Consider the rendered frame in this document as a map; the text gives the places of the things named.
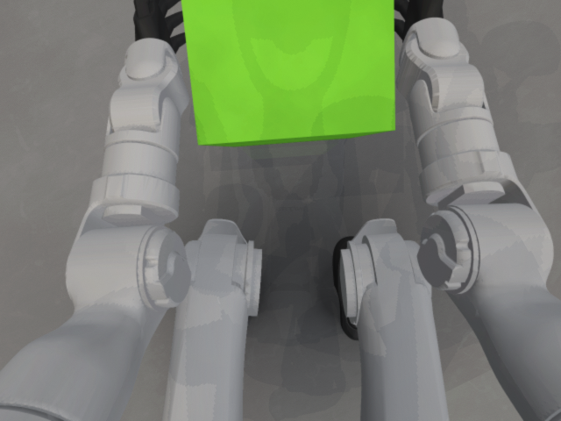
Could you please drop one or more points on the robot left hand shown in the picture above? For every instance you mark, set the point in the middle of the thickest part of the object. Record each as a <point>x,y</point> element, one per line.
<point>150,22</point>

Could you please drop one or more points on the left robot thigh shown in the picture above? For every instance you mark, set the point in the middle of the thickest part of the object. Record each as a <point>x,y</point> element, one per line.
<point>206,368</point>

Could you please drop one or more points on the carton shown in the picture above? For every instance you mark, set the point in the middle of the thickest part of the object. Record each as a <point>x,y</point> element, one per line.
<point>282,71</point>

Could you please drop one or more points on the right robot upper arm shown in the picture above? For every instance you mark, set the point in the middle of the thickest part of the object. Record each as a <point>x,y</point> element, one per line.
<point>493,261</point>

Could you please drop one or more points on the left robot shin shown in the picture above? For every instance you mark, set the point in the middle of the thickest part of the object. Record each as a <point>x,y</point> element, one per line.
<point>217,226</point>

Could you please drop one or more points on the robot right forearm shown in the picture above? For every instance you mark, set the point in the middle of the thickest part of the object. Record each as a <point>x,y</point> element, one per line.
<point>452,123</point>

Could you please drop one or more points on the robot right hand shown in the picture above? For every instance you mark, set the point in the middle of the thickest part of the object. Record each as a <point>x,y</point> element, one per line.
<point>414,11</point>

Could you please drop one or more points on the robot left forearm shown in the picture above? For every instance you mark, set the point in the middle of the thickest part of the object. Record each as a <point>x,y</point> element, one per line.
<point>141,150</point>

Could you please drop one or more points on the left robot upper arm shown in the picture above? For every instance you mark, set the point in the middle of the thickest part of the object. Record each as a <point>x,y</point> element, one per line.
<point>121,282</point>

